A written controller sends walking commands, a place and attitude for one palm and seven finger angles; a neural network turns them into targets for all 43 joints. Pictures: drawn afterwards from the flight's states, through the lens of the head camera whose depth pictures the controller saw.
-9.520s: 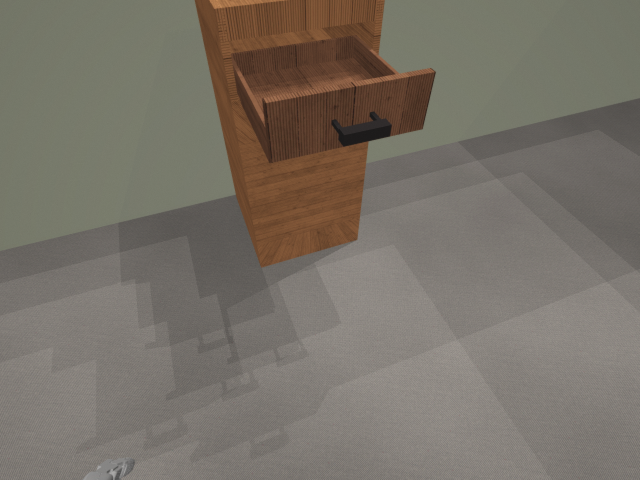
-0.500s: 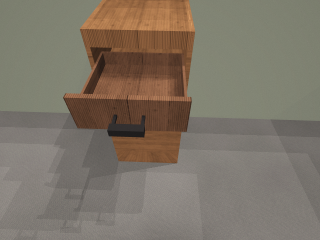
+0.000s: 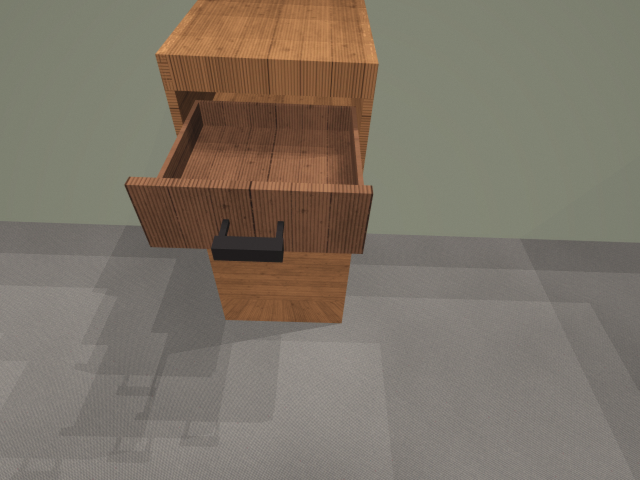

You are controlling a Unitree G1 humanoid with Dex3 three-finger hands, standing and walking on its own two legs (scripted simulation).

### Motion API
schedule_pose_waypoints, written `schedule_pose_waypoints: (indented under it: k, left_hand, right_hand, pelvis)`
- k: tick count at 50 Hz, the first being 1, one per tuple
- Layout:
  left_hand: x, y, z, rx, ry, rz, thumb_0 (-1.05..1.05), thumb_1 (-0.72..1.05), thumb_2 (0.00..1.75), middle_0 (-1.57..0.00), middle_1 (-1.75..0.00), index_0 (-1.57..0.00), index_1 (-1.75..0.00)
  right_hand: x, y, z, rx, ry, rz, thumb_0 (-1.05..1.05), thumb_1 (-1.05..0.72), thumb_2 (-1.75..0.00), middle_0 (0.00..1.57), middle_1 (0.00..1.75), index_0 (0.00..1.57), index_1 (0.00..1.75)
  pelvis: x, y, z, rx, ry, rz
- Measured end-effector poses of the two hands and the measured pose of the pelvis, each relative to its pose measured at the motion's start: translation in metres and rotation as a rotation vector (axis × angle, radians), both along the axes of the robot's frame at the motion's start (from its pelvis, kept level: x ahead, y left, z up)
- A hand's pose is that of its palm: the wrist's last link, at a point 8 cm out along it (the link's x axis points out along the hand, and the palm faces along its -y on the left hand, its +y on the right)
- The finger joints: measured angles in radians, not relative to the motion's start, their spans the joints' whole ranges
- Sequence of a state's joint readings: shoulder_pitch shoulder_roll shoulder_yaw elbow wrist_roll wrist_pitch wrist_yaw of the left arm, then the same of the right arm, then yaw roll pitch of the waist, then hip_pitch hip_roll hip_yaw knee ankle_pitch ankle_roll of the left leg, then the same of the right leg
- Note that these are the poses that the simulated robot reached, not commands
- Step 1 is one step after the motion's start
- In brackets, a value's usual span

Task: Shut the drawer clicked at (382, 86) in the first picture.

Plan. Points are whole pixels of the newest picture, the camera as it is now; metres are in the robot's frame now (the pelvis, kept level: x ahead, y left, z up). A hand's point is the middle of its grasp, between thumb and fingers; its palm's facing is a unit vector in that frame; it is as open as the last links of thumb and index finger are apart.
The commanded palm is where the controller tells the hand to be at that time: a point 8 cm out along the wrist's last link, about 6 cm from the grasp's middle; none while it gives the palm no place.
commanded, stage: look again from close up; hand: left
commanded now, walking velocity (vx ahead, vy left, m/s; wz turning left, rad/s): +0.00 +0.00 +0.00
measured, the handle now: (250, 237) +0.46 +0.13 +0.03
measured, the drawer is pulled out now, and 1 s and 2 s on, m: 0.30 0.30 0.30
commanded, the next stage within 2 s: shuffle to correct the standing spot in 0.52 s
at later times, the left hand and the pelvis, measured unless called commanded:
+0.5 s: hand out of the picture -0.02 +0.15 -0.17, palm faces +0.02 -0.99 -0.15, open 7.4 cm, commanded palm none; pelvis +0.02 +0.00 +0.00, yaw +0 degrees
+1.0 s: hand out of the picture +0.04 +0.13 -0.18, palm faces +0.01 -0.99 -0.15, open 7.4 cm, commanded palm none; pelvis +0.08 -0.02 +0.00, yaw -1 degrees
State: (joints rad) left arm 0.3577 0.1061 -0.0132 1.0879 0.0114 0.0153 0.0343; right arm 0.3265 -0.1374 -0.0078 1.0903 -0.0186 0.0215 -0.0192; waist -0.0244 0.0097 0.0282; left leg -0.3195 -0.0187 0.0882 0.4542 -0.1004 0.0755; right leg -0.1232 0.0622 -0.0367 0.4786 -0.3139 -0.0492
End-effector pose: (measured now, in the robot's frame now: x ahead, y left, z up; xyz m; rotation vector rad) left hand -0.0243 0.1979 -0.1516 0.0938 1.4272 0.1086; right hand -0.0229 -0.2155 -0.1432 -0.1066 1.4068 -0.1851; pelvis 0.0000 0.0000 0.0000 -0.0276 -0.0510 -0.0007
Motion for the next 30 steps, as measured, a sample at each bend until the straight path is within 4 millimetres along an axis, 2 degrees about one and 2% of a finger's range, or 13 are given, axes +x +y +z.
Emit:
schedule_pose_waypoints:
  k: [4,8,13,17,22,30]
  left_hand:
    - [0.008,-0.001,0.004,-0.003,-0.024,0.000,0.00,0.91,0.89,-0.20,-0.30,-0.20,-0.30]
    - [-0.001,0.005,0.009,0.019,-0.006,0.010,0.01,0.91,0.89,-0.20,-0.30,-0.20,-0.30]
    - [-0.016,0.010,0.011,0.041,0.040,0.016,0.00,0.91,0.89,-0.20,-0.30,-0.20,-0.30]
    - [-0.019,0.010,0.010,0.039,0.066,0.014,0.00,0.91,0.89,-0.20,-0.30,-0.20,-0.30]
    - [-0.010,0.004,0.010,0.025,0.065,0.010,0.00,0.91,0.89,-0.20,-0.30,-0.20,-0.30]
    - [0.015,-0.006,0.009,0.007,0.033,0.003,0.00,0.90,0.89,-0.20,-0.30,-0.20,-0.30]
  right_hand:
    - [-0.006,0.004,0.003,0.007,0.036,0.012,0.01,-0.92,-0.90,0.20,0.30,0.20,0.30]
    - [-0.003,0.006,0.001,0.021,0.043,0.020,0.01,-0.91,-0.90,0.20,0.30,0.20,0.30]
    - [0.009,0.008,-0.002,0.029,0.017,0.018,0.01,-0.92,-0.90,0.20,0.30,0.20,0.30]
    - [0.016,0.004,0.000,0.020,0.008,0.011,0.02,-0.93,-0.90,0.20,0.30,0.20,0.30]
    - [0.023,0.002,0.001,0.013,0.010,0.018,0.01,-0.93,-0.90,0.20,0.30,0.20,0.30]
    - [0.035,0.000,0.003,0.011,0.017,0.027,0.01,-0.93,-0.90,0.20,0.30,0.20,0.30]
  pelvis:
    - [-0.002,0.002,0.003,0.012,0.026,0.001]
    - [-0.003,0.002,0.004,0.019,0.041,0.002]
    - [0.002,0.001,0.004,0.011,0.037,-0.001]
    - [0.009,0.000,0.004,0.011,0.036,-0.003]
    - [0.015,0.000,0.004,0.015,0.044,-0.004]
    - [0.028,-0.003,0.006,0.023,0.051,-0.006]
